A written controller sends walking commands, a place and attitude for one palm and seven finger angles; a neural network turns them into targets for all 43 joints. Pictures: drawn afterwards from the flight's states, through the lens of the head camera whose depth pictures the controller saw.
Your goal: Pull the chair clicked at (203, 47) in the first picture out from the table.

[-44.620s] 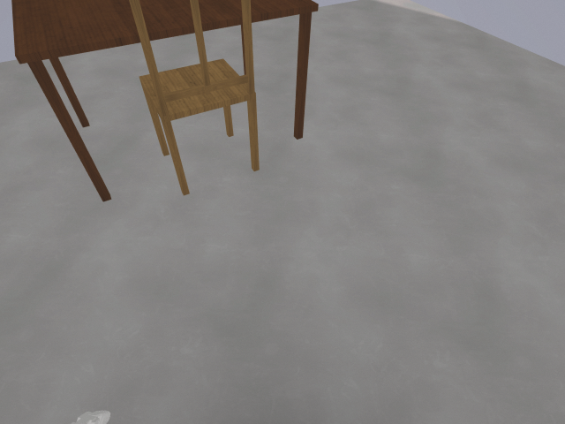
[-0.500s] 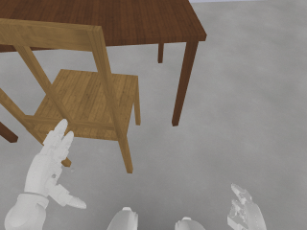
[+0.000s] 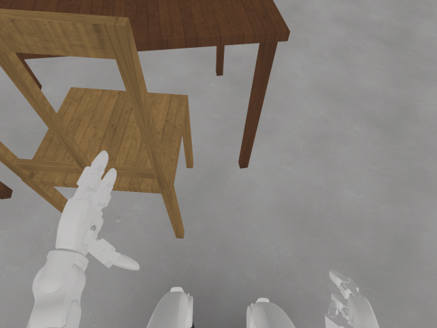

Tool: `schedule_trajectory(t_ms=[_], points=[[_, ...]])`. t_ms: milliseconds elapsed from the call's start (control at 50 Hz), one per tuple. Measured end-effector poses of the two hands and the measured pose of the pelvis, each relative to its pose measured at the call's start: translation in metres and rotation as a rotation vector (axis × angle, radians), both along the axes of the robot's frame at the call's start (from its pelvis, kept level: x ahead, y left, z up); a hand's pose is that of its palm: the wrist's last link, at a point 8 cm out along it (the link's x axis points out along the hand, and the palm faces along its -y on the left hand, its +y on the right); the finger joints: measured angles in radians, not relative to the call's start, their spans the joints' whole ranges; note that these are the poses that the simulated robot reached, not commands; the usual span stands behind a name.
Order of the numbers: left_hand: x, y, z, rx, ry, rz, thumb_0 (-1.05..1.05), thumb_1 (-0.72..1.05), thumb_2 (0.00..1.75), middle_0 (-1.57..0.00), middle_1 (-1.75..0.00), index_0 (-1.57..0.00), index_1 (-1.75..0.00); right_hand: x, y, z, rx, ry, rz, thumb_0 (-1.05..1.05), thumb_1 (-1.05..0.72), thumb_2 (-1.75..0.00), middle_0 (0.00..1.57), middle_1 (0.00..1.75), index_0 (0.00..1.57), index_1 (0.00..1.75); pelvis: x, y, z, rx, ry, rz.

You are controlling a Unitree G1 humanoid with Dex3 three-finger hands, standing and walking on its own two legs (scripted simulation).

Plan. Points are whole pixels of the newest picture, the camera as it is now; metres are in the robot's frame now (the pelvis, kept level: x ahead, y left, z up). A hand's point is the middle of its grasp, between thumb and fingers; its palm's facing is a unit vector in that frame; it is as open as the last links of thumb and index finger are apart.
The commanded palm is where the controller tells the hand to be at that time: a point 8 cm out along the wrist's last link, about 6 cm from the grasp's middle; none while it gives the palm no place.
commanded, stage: aim the fingers beside a spindle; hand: left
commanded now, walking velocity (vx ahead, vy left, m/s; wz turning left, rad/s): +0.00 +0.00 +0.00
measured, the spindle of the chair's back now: (53, 122) +0.49 +0.36 +0.04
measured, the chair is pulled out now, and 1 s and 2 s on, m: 0.12 0.12 0.12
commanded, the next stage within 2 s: push the fingers through the gap in 1.34 s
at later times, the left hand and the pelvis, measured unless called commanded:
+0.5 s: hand (137, 210) +0.32 +0.16 +0.01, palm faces -0.08 -1.00 -0.01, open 17.0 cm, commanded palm +0.31 +0.21 +0.02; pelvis +0.00 +0.01 -0.01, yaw +0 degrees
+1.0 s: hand (149, 201) +0.34 +0.14 +0.00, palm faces -0.06 -1.00 -0.03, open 16.9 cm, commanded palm +0.32 +0.20 +0.01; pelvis +0.00 +0.00 -0.02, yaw -1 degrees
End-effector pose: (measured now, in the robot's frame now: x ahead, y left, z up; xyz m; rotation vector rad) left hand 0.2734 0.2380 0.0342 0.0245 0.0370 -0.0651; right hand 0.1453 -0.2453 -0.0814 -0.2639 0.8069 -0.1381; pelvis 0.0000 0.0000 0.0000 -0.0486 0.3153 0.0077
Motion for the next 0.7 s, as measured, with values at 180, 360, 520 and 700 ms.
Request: schedule_trajectory(t_ms=[180,360,520,700], points=[[0.011,-0.006,-0.005,-0.011,-0.009,-0.007,-0.01,-0.50,0.30,-0.06,-0.08,-0.06,-0.08,0.004,0.006,-0.005,0.007,0.020,0.002,0.01,-0.91,-0.90,0.20,0.30,0.21,0.30,0.002,0.005,-0.004,-0.002,0.017,-0.004],[0.017,-0.016,-0.013,-0.016,-0.015,-0.012,-0.01,-0.50,0.30,-0.06,-0.08,-0.06,-0.08,0.007,0.011,-0.010,0.009,0.036,0.008,0.01,-0.91,-0.90,0.20,0.30,0.21,0.30,0.002,0.008,-0.009,-0.004,0.030,-0.005],[0.029,-0.023,-0.020,-0.014,-0.023,-0.013,-0.01,-0.50,0.30,-0.06,-0.08,-0.06,-0.08,0.003,0.012,-0.019,0.010,0.064,0.006,0.01,-0.91,-0.90,0.20,0.30,0.21,0.30,-0.001,0.009,-0.014,-0.006,0.041,-0.006],[0.043,-0.038,-0.024,-0.015,-0.027,-0.022,-0.01,-0.50,0.30,-0.06,-0.08,-0.06,-0.08,-0.009,0.009,-0.028,0.018,0.109,-0.010,0.01,-0.91,-0.90,0.20,0.30,0.21,0.30,-0.004,0.007,-0.019,-0.002,0.054,-0.011]])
